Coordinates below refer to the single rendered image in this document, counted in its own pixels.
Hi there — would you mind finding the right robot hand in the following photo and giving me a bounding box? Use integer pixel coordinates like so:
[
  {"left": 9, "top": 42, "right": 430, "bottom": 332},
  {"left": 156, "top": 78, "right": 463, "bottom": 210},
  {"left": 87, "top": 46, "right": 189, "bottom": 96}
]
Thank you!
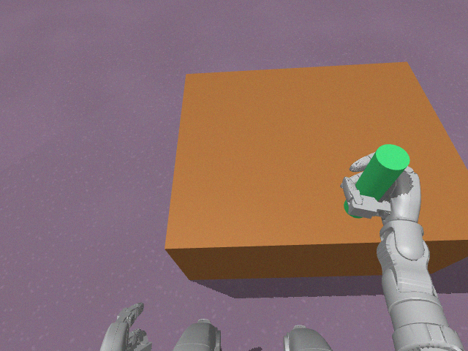
[{"left": 340, "top": 152, "right": 421, "bottom": 226}]

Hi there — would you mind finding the can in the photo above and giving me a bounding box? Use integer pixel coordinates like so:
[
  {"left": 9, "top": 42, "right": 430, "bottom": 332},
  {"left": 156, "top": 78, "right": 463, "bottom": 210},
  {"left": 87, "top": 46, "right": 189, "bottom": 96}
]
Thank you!
[{"left": 344, "top": 144, "right": 410, "bottom": 218}]

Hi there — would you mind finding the left robot hand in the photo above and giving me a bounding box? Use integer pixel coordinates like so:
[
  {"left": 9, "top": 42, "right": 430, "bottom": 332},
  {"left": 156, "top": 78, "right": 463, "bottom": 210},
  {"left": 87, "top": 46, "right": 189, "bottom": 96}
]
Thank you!
[{"left": 100, "top": 302, "right": 152, "bottom": 351}]

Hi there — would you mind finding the right robot arm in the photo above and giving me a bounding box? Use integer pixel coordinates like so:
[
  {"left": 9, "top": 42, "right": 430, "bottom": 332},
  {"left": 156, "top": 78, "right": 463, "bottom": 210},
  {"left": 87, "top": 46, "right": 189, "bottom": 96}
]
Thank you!
[{"left": 377, "top": 219, "right": 465, "bottom": 351}]

